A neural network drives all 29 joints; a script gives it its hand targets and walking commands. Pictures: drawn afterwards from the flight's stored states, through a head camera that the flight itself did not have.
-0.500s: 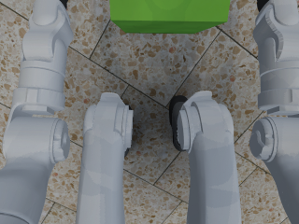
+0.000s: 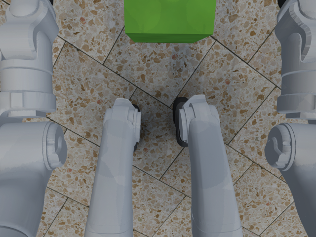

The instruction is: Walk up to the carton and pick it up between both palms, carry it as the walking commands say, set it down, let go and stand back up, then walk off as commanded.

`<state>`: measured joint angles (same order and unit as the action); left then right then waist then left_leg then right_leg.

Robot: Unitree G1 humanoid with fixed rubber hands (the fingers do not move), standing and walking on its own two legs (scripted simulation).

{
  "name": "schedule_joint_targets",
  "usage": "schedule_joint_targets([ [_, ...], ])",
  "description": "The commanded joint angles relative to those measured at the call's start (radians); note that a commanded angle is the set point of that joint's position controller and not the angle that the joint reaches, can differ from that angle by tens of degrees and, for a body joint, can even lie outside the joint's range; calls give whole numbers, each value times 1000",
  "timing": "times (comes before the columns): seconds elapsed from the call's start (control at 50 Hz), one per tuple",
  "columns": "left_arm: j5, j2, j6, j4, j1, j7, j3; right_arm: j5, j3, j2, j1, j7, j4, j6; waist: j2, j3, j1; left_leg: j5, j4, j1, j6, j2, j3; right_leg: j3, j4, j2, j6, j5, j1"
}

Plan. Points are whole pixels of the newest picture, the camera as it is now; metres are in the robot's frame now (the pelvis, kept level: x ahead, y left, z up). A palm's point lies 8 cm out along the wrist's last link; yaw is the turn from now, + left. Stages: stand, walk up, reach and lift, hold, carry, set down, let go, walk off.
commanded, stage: set down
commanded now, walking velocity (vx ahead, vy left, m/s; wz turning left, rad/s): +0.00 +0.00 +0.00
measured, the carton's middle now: (166, 1) +0.57 -0.04 -0.39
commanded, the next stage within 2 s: let go in 0.56 s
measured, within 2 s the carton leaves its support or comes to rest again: neither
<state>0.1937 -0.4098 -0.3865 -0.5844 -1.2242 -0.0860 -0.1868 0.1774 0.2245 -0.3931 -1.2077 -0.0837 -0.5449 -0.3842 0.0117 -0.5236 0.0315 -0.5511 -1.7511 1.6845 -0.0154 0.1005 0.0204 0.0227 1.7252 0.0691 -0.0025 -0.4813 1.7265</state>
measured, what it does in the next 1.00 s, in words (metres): rises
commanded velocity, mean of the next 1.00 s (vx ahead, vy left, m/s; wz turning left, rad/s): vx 0.00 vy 0.00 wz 0.00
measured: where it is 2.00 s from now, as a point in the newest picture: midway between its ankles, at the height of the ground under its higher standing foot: (156, 133)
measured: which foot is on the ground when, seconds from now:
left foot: down 0.00-1.00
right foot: down 0.00-1.00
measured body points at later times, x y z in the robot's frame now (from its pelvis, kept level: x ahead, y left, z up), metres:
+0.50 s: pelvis +0.00 +0.00 +0.12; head +0.34 -0.01 +0.40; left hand +0.54 +0.18 -0.01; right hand +0.53 -0.24 +0.01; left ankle +0.11 +0.11 -0.48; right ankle +0.13 -0.11 -0.48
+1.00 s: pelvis +0.05 +0.00 +0.19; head +0.33 -0.01 +0.53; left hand +0.42 +0.21 +0.05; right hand +0.41 -0.24 +0.06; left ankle +0.11 +0.11 -0.48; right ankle +0.13 -0.11 -0.48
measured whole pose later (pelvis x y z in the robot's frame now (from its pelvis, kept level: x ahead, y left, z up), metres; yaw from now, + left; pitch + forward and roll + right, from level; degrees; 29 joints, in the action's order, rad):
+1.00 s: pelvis +0.05 +0.00 +0.19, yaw -1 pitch +13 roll +1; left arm 0.05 -0.29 -0.26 -0.35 -0.49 -0.02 -0.13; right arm 0.02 0.14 -0.28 -0.49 -0.02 -0.32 -0.27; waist 0.01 -0.50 0.01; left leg -0.36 -0.96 0.83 -0.01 0.06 0.06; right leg 0.05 0.95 0.07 -0.02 -0.31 0.87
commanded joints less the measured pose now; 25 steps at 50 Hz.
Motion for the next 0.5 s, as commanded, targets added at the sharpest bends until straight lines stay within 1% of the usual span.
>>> schedule_joint_targets([
  [0.0,3,-169,66,240,-271,9,-17,-5,40,-204,-203,0,196,58,-26,2280,3,421,216,-610,-12,3,-59,-32,-194,-3,8,498,-905],
  [0.02,-23,-166,60,265,-231,6,-8,14,10,-169,-176,0,228,48,-73,2359,-2,457,250,-661,-12,-2,-66,-41,-216,7,2,539,-959],
  [0.04,-34,-210,57,180,-291,4,-67,-5,44,-201,-213,3,160,47,-45,2192,7,437,244,-585,-19,-13,-52,-36,-210,4,5,484,-839],
  [0.06,-14,-180,45,170,-304,8,-55,-12,90,-230,-257,7,166,51,-38,2113,31,355,286,-610,-18,-10,-50,-44,-262,5,7,394,-824],
  [0.08,-24,-169,44,295,-295,0,-23,-27,69,-223,-245,6,290,48,-60,2335,19,457,311,-767,-18,3,-50,-53,-273,8,15,477,-924],
  [0.1,-13,-169,22,196,-252,0,-24,-21,83,-268,-229,11,179,38,-65,2233,48,415,322,-746,-30,-6,-41,-64,-294,4,6,403,-859],
  [0.12,1,-155,25,242,-297,-2,-11,-32,88,-246,-216,17,191,35,-49,2215,72,453,352,-787,-36,-3,-42,-82,-318,9,6,432,-860],
  [0.14,-10,-142,29,286,-266,-3,-7,7,22,-193,-217,19,237,38,-80,2284,15,484,342,-818,-35,-7,-56,-58,-330,5,2,480,-929],
  [0.16,-13,-124,31,154,-248,3,-14,-35,62,-237,-195,27,83,41,-36,2090,47,420,362,-703,-38,-13,-42,-45,-336,6,-1,434,-857],
  [0.18,-41,-151,39,201,-234,5,-28,-24,59,-212,-216,31,147,50,-53,2100,-6,380,398,-729,-27,-9,-38,-47,-366,4,8,390,-886],
  [0.2,-30,-121,47,184,-267,4,-29,-32,53,-181,-226,35,150,59,-1,2088,44,416,421,-744,-22,-13,-13,-56,-374,13,8,415,-875],
  [0.22,-34,-173,54,215,-283,1,-73,-36,79,-219,-271,29,219,67,6,2146,11,410,425,-750,-27,-4,-34,-37,-409,3,8,441,-964],
  [0.24,-29,-176,59,296,-318,-4,-73,-33,90,-246,-296,26,306,69,19,2240,15,424,448,-787,-24,-7,-28,-44,-408,1,12,466,-1021],
  [0.26,-28,-158,39,271,-272,-9,-31,0,48,-234,-303,23,316,67,3,2329,26,455,455,-841,-20,0,-19,-45,-413,8,9,489,-1092],
  [0.28,-31,-200,35,242,-310,-8,-88,-11,63,-232,-323,22,219,53,32,2223,-29,411,461,-781,-17,-1,-19,-41,-406,-4,13,451,-1052],
  [0.3,-38,-182,24,202,-270,-9,-59,5,29,-229,-308,20,241,45,6,2277,-35,434,505,-878,-18,-8,-23,-47,-444,3,21,447,-1098],
  [0.32,-28,-190,19,238,-262,-11,-47,1,62,-239,-291,22,237,43,-23,2246,-6,428,516,-873,-22,0,-26,-38,-474,3,18,464,-1074],
  [0.34,-33,-167,18,230,-258,-13,-61,1,55,-246,-271,28,197,41,3,2150,-12,370,543,-855,-22,-9,-10,-45,-492,3,5,372,-1025],
  [0.36,-4,-108,16,229,-244,-6,1,6,8,-215,-289,28,204,43,-7,2186,-9,399,564,-880,-23,-2,-29,-28,-533,2,8,415,-1124],
  [0.38,-18,-161,19,164,-278,-4,-33,-27,26,-203,-251,26,109,35,55,2093,17,382,596,-823,-15,-7,-16,-31,-545,0,10,432,-1117],
  [0.4,-4,-123,20,170,-274,8,-19,10,27,-196,-316,28,182,42,-13,2092,7,368,602,-854,-25,-7,-38,-31,-576,-5,7,405,-1134],
  [0.42,-30,-148,30,103,-258,8,-62,-41,60,-216,-276,33,74,39,38,2001,-1,337,630,-841,-24,-15,-12,-39,-579,-5,6,371,-1090],
  [0.44,-28,-122,35,103,-210,10,-29,-25,25,-190,-198,36,65,44,10,2048,10,360,667,-925,-23,-16,-12,-41,-618,-7,4,384,-1126],
  [0.46,-48,-113,51,86,-259,14,-23,-11,26,-155,-260,41,12,63,-61,1919,-12,369,669,-879,-24,-21,-16,-25,-621,-10,4,374,-1040],
  [0.48,-71,-77,79,-29,-179,21,-29,-62,9,-141,-194,51,-92,86,1,1830,-18,361,686,-858,-26,-21,-11,-39,-647,-5,4,363,-1030],
])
